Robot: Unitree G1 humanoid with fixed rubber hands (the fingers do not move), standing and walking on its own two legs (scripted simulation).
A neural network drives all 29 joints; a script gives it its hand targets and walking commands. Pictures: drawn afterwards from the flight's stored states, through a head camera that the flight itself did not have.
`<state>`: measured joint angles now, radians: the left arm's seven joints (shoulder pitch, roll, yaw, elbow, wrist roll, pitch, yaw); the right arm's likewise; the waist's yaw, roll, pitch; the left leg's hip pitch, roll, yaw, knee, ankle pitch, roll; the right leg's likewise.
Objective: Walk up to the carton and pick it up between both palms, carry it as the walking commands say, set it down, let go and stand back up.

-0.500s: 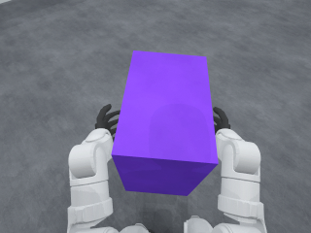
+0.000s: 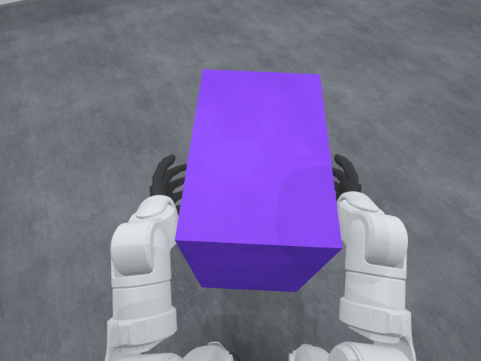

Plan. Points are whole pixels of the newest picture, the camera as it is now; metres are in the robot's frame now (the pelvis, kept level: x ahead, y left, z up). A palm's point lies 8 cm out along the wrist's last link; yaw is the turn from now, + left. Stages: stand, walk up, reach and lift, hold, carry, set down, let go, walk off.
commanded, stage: carry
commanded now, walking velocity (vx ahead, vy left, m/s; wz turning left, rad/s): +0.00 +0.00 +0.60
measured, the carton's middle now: (254, 192) +0.38 -0.01 +0.03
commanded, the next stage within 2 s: none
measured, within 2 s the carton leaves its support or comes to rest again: neither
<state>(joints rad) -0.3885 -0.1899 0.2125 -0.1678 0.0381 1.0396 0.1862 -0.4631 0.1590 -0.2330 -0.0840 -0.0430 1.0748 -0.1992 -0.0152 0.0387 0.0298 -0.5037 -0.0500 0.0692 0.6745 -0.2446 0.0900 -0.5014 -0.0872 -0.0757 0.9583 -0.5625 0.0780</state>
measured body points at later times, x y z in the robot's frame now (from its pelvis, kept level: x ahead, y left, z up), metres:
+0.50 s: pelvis -0.07 +0.01 +0.00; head -0.03 +0.02 +0.45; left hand +0.22 +0.24 +0.08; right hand +0.31 -0.03 +0.08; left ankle -0.07 +0.10 -0.72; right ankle -0.01 -0.12 -0.69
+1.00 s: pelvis -0.14 +0.00 +0.00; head -0.11 +0.02 +0.44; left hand +0.07 +0.30 +0.09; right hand +0.23 +0.07 +0.09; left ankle -0.19 +0.10 -0.72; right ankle -0.03 -0.09 -0.71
